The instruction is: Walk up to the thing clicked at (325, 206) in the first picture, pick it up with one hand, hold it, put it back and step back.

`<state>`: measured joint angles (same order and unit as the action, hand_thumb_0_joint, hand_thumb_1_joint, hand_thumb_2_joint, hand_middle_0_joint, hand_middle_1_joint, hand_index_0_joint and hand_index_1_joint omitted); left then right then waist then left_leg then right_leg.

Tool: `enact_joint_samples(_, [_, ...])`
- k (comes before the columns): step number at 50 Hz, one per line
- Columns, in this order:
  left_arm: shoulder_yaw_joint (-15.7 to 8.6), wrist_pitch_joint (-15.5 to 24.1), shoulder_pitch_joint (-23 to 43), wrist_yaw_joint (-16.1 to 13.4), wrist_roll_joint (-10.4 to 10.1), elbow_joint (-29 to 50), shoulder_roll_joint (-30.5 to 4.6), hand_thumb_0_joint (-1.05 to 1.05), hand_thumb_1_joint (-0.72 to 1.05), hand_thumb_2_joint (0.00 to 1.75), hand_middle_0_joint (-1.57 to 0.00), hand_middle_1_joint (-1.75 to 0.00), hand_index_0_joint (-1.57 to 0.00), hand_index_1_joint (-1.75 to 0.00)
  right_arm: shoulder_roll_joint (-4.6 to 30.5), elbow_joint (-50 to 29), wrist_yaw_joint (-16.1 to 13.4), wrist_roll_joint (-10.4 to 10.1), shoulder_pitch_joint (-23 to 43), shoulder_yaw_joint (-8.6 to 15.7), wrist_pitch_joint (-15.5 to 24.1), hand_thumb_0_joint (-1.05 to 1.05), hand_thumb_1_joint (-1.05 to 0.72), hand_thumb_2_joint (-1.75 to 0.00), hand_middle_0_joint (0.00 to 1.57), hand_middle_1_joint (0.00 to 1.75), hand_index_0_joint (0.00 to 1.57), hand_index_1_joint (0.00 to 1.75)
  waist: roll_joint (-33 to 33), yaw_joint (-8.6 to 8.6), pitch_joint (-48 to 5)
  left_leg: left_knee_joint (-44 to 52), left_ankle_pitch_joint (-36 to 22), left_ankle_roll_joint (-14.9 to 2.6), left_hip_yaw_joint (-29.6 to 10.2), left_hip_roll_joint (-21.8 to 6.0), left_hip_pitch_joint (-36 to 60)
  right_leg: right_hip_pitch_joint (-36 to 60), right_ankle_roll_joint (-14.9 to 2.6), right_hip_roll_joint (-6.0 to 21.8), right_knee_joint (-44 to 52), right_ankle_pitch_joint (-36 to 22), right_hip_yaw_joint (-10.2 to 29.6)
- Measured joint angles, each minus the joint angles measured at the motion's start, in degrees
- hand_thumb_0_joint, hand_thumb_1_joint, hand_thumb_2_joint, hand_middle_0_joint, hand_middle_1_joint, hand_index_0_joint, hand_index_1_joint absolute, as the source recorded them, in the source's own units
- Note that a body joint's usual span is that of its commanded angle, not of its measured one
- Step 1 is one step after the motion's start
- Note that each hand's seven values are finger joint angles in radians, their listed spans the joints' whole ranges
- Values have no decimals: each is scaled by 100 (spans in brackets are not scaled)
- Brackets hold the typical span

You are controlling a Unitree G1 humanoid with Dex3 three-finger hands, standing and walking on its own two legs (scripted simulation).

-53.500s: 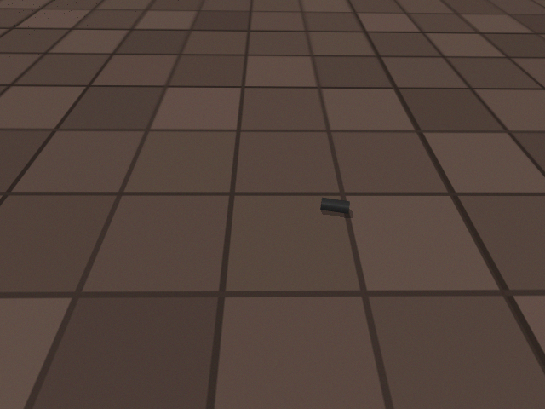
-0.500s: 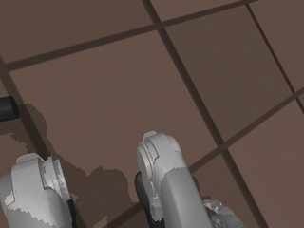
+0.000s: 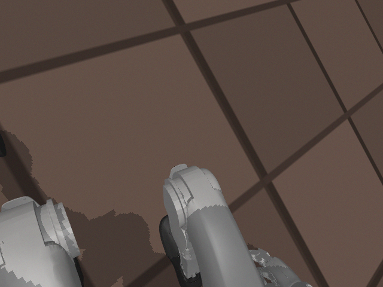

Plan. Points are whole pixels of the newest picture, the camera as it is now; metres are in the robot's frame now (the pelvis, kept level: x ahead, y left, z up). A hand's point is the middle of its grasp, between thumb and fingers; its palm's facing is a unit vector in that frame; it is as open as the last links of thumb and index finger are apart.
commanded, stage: rest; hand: left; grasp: from above
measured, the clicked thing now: out of the picture +0.42 +0.35 -0.26
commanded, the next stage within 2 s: open in 0.36 s
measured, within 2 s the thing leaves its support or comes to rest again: neither
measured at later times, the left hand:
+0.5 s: hand out of the picture +0.41 +0.34 -0.22, palm faces -0.42 -0.15 -0.90, open 8.8 cm
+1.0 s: hand out of the picture +0.42 +0.34 -0.23, palm faces -0.40 -0.14 -0.90, open 11.3 cm
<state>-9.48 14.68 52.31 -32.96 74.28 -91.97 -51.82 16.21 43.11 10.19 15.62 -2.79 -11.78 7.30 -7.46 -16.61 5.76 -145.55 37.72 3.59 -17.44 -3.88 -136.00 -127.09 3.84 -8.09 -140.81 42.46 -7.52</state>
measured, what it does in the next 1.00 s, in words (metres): stands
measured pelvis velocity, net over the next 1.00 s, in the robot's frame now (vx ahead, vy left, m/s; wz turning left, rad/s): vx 0.00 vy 0.00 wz -0.03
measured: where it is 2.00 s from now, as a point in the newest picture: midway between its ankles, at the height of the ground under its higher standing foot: (134, 283)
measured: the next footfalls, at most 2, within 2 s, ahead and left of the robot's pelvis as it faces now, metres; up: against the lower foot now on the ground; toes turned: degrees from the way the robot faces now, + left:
none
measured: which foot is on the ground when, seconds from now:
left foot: down 0.00-1.00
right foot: down 0.00-1.00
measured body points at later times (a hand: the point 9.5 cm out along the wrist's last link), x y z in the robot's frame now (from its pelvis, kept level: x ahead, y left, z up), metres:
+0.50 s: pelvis +0.00 +0.00 +0.00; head +0.24 +0.13 +0.36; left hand +0.43 +0.35 -0.17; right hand +0.08 -0.25 -0.08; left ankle +0.07 +0.15 -0.26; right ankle +0.10 -0.12 -0.26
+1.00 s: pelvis +0.00 +0.00 +0.00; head +0.25 +0.13 +0.35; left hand +0.44 +0.35 -0.18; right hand +0.08 -0.25 -0.07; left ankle +0.07 +0.15 -0.26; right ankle +0.10 -0.12 -0.26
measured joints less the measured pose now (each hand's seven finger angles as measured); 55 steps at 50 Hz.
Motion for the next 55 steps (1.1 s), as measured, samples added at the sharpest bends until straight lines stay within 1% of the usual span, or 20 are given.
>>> enact_joint_samples(4, [-62,-30,-24,-48,-30,-14,-34,0,18,28,-84,-34,-86,-33,-4,-36,42,41,36,-55,43,0,-90,-90,20,30,20,30,-13,-22,25,-18,22,-14,-19,-9,15,24,27,-14,7,6,-10])
enact_joint_samples(8, [14,-65,21,-46,-92,-96,-80,0,18,28,-84,-33,-86,-32,-9,-62,79,63,63,-94,95,0,-91,-90,20,30,20,30,-34,-45,39,-37,23,-25,-33,-13,13,28,35,-25,7,-4,-20])
enact_joint_samples(12, [5,-44,20,-50,-112,-114,-115,0,18,27,-85,-32,-87,-31,4,-91,99,85,79,-137,130,0,-91,-90,20,30,20,30,-38,-49,76,-58,31,-39,-50,-18,32,62,49,-38,13,-6,-30])
enact_joint_samples(15, [47,-32,23,-64,-133,-152,-135,-1,18,26,-86,-31,-88,-30,16,-104,115,91,81,-176,142,0,-91,-90,20,30,20,30,-41,-57,82,-69,38,-43,-62,-21,46,82,47,-44,16,-7,-39])
enact_joint_samples(18, [108,-9,44,-90,-142,-230,-170,-1,18,26,-86,-31,-88,-30,30,-123,120,92,84,-216,147,0,-91,-90,20,30,20,30,-47,-68,80,-78,42,-48,-80,-24,54,93,51,-52,23,-14,-53])
enact_joint_samples(21, [66,32,39,-132,-115,-292,-223,-1,18,25,-86,-30,-88,-29,47,-143,121,113,98,-264,145,0,-91,-90,20,30,20,30,-58,-88,95,-86,46,-50,-97,-31,76,113,59,-63,31,-25,-64])
enact_joint_samples(23, [78,47,55,-155,-117,-345,-255,-1,18,25,-87,-30,-88,-29,57,-155,125,124,96,-293,157,0,-91,-90,20,30,20,30,-73,-104,100,-92,42,-48,-104,-32,84,117,56,-67,28,-37,-69])
enact_joint_samples(25, [140,47,83,-169,-130,-396,-282,-1,18,25,-87,-30,-89,-29,74,-180,130,135,96,-333,166,0,-91,-90,20,30,20,30,-86,-116,115,-98,32,-47,-116,-31,88,119,62,-72,28,-53,-77])
enact_joint_samples(28, [128,73,101,-184,-118,-458,-333,-1,18,26,-86,-31,-88,-30,94,-209,132,151,91,-368,197,0,-90,-90,20,30,20,30,-99,-132,139,-108,16,-50,-132,-34,89,113,66,-82,28,-83,-88])
enact_joint_samples(31, [122,82,93,-186,-125,-480,-345,-1,18,29,-83,-34,-84,-34,112,-224,135,171,71,-383,225,0,-90,-90,20,30,20,30,-110,-138,166,-116,6,-50,-129,-40,104,120,71,-90,19,-100,-83])
enact_joint_samples(35, [224,69,92,-213,-169,-471,-322,-1,18,36,-76,-40,-78,-39,135,-218,149,165,46,-416,266,0,-90,-90,20,30,20,30,-126,-127,179,-123,-5,-49,-135,-42,106,114,65,-96,14,-118,-87])
enact_joint_samples(38, [252,67,95,-248,-189,-448,-315,0,14,41,-70,-45,-71,-44,141,-200,154,166,47,-429,290,0,-90,-90,20,30,20,30,-142,-123,176,-129,-3,-50,-148,-43,92,102,65,-100,19,-123,-98])
enact_joint_samples(47, [179,-38,75,-262,-211,-287,-328,0,-1,57,-52,-58,-53,-58,146,-217,210,165,83,-417,383,0,-90,-90,20,30,20,30,-169,-130,220,-129,39,-33,-176,-27,99,134,62,-84,39,-77,-123])
enact_joint_samples(55, [158,-89,5,-146,-326,-158,-285,0,-16,69,-39,-70,-40,-70,138,-224,240,149,136,-394,368,0,-90,-90,20,30,20,30,-133,-84,216,-103,71,-41,-177,-28,110,162,69,-74,78,-44,-130])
